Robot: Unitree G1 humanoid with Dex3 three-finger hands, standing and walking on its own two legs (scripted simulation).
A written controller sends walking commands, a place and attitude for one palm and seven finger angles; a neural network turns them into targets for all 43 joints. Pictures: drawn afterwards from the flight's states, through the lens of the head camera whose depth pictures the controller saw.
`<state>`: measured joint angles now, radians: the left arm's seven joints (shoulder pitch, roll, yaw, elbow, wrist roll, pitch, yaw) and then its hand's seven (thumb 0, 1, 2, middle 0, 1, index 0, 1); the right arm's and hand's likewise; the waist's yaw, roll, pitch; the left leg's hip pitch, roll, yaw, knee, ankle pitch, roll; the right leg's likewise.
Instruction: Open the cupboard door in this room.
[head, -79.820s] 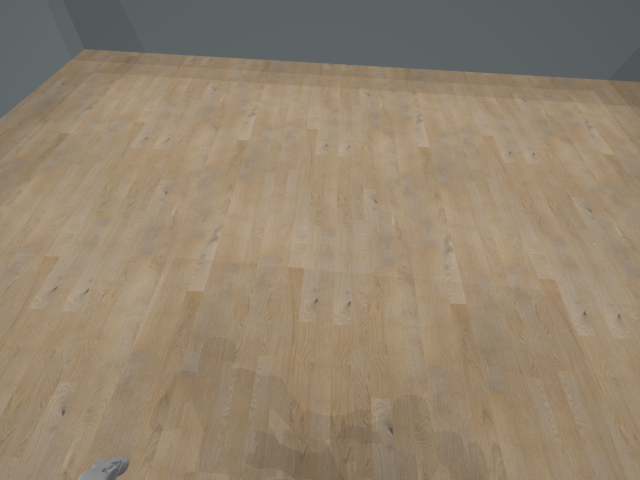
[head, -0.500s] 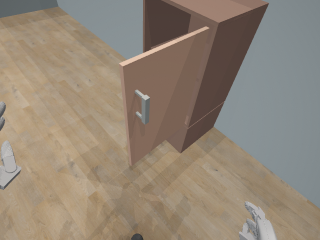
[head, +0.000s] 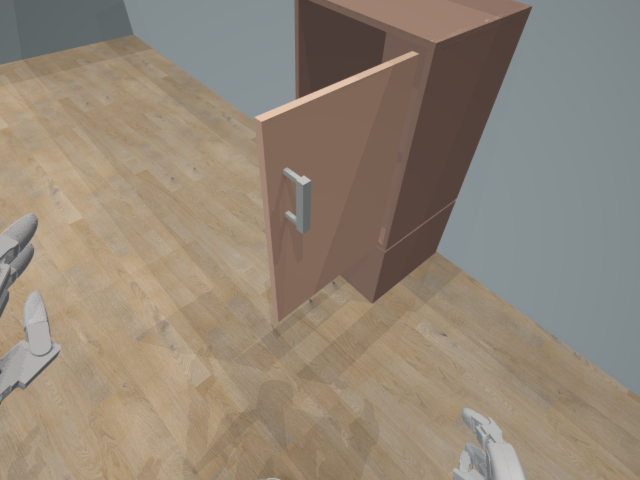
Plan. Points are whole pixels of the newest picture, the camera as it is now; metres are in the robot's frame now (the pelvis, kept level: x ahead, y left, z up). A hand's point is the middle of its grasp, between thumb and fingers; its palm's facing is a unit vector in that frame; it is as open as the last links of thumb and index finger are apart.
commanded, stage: stop stepping back and stand still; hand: left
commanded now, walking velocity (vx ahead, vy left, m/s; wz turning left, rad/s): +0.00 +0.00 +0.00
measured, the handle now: (296, 201) +0.59 +0.08 -0.01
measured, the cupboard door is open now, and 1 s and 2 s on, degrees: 92 92 92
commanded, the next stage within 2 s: let the arm hang, fingers relaxed in 0.16 s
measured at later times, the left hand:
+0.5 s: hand out of the picture +0.11 +0.20 -0.14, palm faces -0.02 -0.96 -0.27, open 7.4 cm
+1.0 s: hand out of the picture -0.04 +0.14 -0.17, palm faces +0.07 -0.98 -0.21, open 7.3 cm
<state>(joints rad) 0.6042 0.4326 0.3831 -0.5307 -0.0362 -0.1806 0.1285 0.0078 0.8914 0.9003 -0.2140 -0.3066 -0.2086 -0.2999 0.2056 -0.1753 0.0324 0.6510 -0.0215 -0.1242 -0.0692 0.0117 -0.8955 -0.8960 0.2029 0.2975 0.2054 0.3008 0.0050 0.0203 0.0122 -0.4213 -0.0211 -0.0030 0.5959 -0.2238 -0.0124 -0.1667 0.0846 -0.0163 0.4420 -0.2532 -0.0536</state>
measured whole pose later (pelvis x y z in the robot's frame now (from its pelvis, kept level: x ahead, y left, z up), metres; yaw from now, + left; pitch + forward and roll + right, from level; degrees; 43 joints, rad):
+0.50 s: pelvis -0.02 +0.00 -0.01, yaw +1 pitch -2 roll -1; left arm 0.21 0.24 0.01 0.75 0.02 0.06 0.00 0.00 0.91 0.90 -0.20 -0.30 -0.19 -0.30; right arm 0.17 -0.28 0.00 0.92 -0.03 0.00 0.00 0.01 -0.90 -0.90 0.20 0.30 0.20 0.30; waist -0.04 0.02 0.02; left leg -0.38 -0.04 -0.01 0.55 -0.15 0.05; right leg -0.22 0.04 -0.05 0.59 -0.35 -0.04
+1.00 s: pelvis +0.01 -0.03 +0.00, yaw +2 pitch -2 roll +0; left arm 0.34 0.15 0.00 1.17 0.00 0.01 0.04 0.00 0.92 0.90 -0.20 -0.30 -0.20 -0.30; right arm 0.27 -0.13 0.01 1.15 -0.01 0.02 -0.04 0.01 -0.90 -0.90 0.20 0.30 0.20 0.30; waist 0.00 0.03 0.06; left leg -0.27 -0.02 -0.04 0.44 -0.12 0.01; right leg -0.09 0.08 -0.06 0.41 -0.29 -0.08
